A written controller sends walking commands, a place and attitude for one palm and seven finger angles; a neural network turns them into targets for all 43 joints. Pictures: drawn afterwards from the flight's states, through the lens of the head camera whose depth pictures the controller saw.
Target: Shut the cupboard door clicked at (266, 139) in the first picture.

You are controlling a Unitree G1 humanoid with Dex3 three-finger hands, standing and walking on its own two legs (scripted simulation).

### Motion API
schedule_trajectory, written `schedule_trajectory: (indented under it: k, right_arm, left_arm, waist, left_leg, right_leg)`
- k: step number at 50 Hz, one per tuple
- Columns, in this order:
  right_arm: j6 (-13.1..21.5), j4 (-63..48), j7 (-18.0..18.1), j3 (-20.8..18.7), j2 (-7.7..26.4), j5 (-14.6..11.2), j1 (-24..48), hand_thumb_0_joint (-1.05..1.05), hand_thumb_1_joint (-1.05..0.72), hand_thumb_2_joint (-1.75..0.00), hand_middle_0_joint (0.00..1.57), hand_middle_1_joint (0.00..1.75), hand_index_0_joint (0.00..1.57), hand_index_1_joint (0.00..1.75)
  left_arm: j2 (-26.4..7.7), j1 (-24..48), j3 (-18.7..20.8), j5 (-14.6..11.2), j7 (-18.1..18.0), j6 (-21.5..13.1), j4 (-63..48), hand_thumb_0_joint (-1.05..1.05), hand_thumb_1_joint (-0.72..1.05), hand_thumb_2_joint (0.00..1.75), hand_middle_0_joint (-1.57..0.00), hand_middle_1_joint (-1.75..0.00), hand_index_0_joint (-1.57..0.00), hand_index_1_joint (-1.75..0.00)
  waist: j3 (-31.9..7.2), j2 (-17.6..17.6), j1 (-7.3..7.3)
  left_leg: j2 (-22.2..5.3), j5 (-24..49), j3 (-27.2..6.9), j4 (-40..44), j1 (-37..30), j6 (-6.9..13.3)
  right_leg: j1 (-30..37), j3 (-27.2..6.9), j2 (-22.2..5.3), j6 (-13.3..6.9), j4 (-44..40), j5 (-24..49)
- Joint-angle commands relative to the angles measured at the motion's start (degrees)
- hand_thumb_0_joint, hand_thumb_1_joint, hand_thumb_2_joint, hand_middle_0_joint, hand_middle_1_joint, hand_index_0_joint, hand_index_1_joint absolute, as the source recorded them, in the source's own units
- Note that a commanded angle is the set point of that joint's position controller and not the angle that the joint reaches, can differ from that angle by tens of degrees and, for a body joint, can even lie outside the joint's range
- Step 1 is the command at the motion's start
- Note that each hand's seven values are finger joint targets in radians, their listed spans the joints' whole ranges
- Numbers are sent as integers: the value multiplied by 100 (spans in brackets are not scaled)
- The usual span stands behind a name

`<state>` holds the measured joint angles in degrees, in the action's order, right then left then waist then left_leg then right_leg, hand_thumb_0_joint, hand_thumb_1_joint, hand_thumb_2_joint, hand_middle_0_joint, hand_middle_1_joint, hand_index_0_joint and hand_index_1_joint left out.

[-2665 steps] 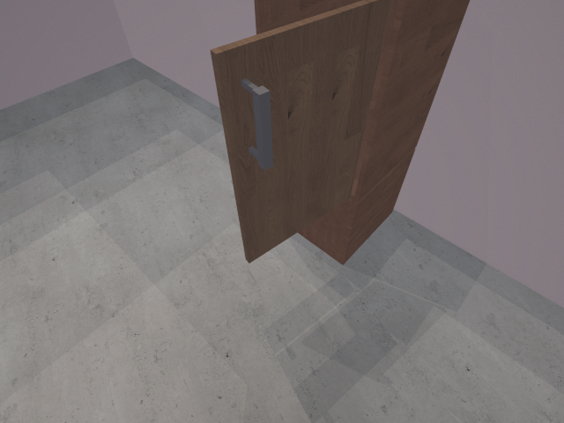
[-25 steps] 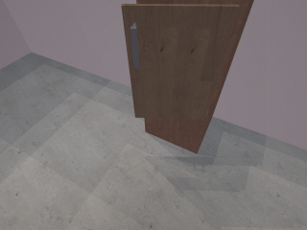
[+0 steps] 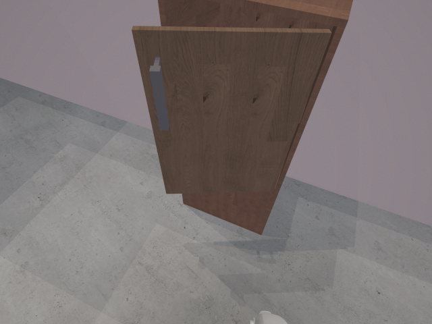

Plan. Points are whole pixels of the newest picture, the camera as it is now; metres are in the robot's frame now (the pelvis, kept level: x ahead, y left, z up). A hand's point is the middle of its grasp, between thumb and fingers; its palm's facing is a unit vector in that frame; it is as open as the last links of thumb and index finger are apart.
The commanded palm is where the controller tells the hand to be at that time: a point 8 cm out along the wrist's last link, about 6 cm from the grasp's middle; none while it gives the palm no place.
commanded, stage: take the last steps up to it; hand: left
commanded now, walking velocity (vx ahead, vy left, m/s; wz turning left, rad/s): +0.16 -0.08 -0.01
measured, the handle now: (161, 95) +0.56 +0.15 +0.11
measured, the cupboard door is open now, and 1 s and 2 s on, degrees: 26 26 26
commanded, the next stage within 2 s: come to a stop and stand still in 0.04 s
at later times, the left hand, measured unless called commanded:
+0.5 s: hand (155, 319) +0.16 +0.14 -0.19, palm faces +0.07 -0.98 -0.20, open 7.3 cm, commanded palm none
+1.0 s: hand out of the picture +0.08 +0.13 -0.18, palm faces +0.02 -0.98 -0.22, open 7.4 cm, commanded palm none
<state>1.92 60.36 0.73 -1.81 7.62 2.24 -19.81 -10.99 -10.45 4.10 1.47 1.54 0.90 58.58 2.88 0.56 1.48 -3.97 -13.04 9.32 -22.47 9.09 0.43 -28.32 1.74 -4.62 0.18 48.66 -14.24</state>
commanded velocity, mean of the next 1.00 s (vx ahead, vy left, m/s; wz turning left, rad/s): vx -0.08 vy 0.01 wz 0.00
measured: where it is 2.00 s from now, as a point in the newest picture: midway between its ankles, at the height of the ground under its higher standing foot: outside the picture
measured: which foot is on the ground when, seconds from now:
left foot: down 0.00-0.14, up 0.16-0.50, down 0.52-1.00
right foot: up 0.00-0.12, down 0.14-0.54, up 0.56-0.90, down 0.92-1.00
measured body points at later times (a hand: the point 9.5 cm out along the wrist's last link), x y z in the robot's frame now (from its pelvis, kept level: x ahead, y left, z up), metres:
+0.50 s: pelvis +0.11 -0.05 -0.01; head +0.15 -0.04 +0.44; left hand +0.16 +0.19 -0.17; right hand +0.20 -0.29 -0.16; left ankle +0.14 +0.05 -0.73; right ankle +0.12 -0.15 -0.75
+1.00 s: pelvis +0.07 -0.06 -0.01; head +0.08 -0.06 +0.44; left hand +0.08 +0.18 -0.16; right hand +0.10 -0.30 -0.17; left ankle +0.14 +0.05 -0.75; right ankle +0.03 -0.20 -0.75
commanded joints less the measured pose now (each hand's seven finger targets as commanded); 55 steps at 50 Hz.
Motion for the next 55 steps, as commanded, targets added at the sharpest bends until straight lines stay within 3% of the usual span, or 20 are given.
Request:
schedule_trajectory:
  k: [1,3,5,7,8,12,21,23,25,27,28,30,34,40,44,46,47,48,50,55]
  right_arm:
    - [19,-226,40,-301,1071,-13,-184,0,-90,-90,20,30,20,30]
    - [-27,-210,29,-328,1085,-23,-113,0,-90,-90,20,30,20,30]
    - [-61,-130,-20,-283,844,-64,-229,0,-90,-90,20,30,20,30]
    - [-38,-325,-66,-122,286,-136,-144,0,-90,-90,20,30,20,30]
    - [-82,-344,-11,-126,474,-142,-50,0,-90,-90,20,30,20,30]
    - [-185,43,87,-2,254,-221,-193,0,-90,-90,20,30,20,30]
    - [-452,-352,58,-172,593,-182,434,0,-90,-90,20,30,20,30]
    - [-446,-411,52,-184,646,-176,413,0,-90,-90,20,30,20,30]
    - [-376,-390,38,-208,786,-144,272,0,-90,-90,20,30,20,30]
    - [-316,-590,69,-255,1319,-78,357,0,-90,-90,20,30,20,30]
    - [-283,-646,151,-229,1323,-62,426,0,-90,-90,20,30,20,30]
    - [-258,-725,243,-171,1256,-67,709,0,-90,-90,20,30,20,30]
    - [-220,-763,249,-128,1144,-110,863,0,-90,-90,20,30,20,30]
    - [-246,-445,157,-208,1231,-104,649,0,-90,-90,20,30,20,30]
    - [-255,-309,92,-220,1026,-184,658,0,-90,-90,20,30,20,30]
    - [-261,-246,39,-144,750,-200,603,0,-90,-90,20,30,20,30]
    - [-260,-217,18,-136,724,-189,567,0,-90,-90,20,30,20,30]
    - [-263,-136,36,-111,695,-171,496,0,-90,-90,20,30,20,30]
    - [-265,28,27,-96,696,-182,336,0,-90,-90,20,30,20,30]
    - [-305,342,44,-33,607,-159,1,0,-90,-90,20,30,20,30]
  left_arm:
    - [-72,-20,-33,16,5,-111,-274,0,90,90,-20,-30,-20,-30]
    - [-148,-230,-11,22,-5,-154,-200,0,90,90,-20,-30,-20,-30]
    - [-419,-724,35,26,-57,-244,1,0,90,90,-20,-30,-20,-30]
    - [-1185,-1645,167,29,-164,-364,286,0,90,90,-20,-30,-20,-30]
    - [-1142,-1515,140,-26,-222,-408,277,0,90,90,-20,-30,-20,-30]
    - [-551,-298,-104,-3,-362,-386,55,0,90,90,-20,-30,-20,-30]
    - [-866,-244,80,12,-454,-117,-75,0,90,90,-20,-30,-20,-30]
    - [-883,-154,102,2,-452,-82,-124,0,90,90,-20,-30,-20,-30]
    - [-750,-176,60,-34,-443,-30,-178,0,90,90,-20,-30,-20,-30]
    - [-341,-526,-54,-57,-471,45,-307,0,90,90,-20,-30,-20,-30]
    - [-438,-346,-57,-64,-467,117,-338,0,90,90,-20,-30,-20,-30]
    - [-494,-361,-35,-40,-438,163,-288,0,90,90,-20,-30,-20,-30]
    - [-481,-496,-17,-56,-366,178,-201,0,90,90,-20,-30,-20,-30]
    - [-331,-420,-154,-30,-270,157,-140,0,90,90,-20,-30,-20,-30]
    - [-393,-1038,-170,-19,-308,41,183,0,90,90,-20,-30,-20,-30]
    - [-653,-898,-187,-24,-324,-28,181,0,90,90,-20,-30,-20,-30]
    - [-731,-795,-201,-36,-308,-36,204,0,90,90,-20,-30,-20,-30]
    - [-648,-654,-225,-45,-308,-108,232,0,90,90,-20,-30,-20,-30]
    - [-555,-542,-285,-53,-318,-136,281,0,90,90,-20,-30,-20,-30]
    - [-421,-751,-301,-78,-347,-88,402,0,90,90,-20,-30,-20,-30]
  waist:
    - [164,-777,-21]
    - [57,-765,-141]
    - [-14,-92,-333]
    - [-355,1650,-652]
    - [-554,1576,-597]
    - [-717,520,-37]
    - [-536,655,-147]
    - [-534,739,-70]
    - [-579,326,-15]
    - [-737,-1291,-104]
    - [-733,-1204,-1]
    - [-608,-1046,-132]
    - [-693,-625,-172]
    - [-470,-852,5]
    - [-381,-436,-184]
    - [-188,-243,-49]
    - [-278,-284,27]
    - [-245,505,60]
    - [155,955,91]
    - [660,444,52]
  left_leg:
    - [-1338,-240,-883,1039,499,735]
    - [-1253,-326,-762,591,547,603]
    - [-749,-480,-423,-302,1001,292]
    - [295,-2343,115,-2799,2390,-58]
    - [139,-2379,-550,-3547,2350,-23]
    - [-14,-1613,-883,-2942,1288,-223]
    - [314,-1094,-828,-2103,1283,-289]
    - [257,-602,-888,-1398,927,-258]
    - [-126,1414,-1097,-392,67,-68]
    - [-1641,4176,-2273,40,14,890]
    - [-1702,4203,-2630,277,60,1158]
    - [-1574,4274,-2332,59,68,1210]
    - [-1250,2732,-1925,295,-37,1057]
    - [-1132,299,-2178,777,69,895]
    - [-480,-568,-1698,554,737,291]
    - [-16,-554,-1303,280,511,-38]
    - [101,-262,-1169,188,69,-87]
    - [55,43,-1083,-13,-89,-69]
    - [-4,183,-1051,-76,-151,-43]
    - [-15,39,-1012,-46,30,-71]
  right_leg:
    - [606,249,109,22,-939,200]
    - [1217,439,259,18,-1490,337]
    - [2249,316,330,-72,-2237,373]
    - [3282,-2202,-1526,-939,-3356,317]
    - [3060,-2453,-1727,-1149,-3490,1390]
    - [2251,-781,-1285,-1084,-2694,4956]
    - [2253,-846,-1427,-1228,-2465,4750]
    - [2077,-788,-1341,-1093,-2281,4116]
    - [1486,-424,-836,-599,-1824,2484]
    - [1207,236,229,-1,-710,-1356]
    - [937,-114,455,64,265,-2155]
    - [622,-618,413,65,1059,-1933]
    - [579,-586,405,196,1092,-1325]
    - [1194,-171,359,123,-988,-1324]
    - [2317,-293,251,-52,-2991,-78]
    - [1669,-949,-374,-372,-3273,-661]
    - [1289,-884,-368,-344,-3231,-686]
    - [1115,-927,-270,-307,-3309,-584]
    - [795,-909,-309,-293,-3546,-817]
    - [581,-893,-199,-291,-3636,-1455]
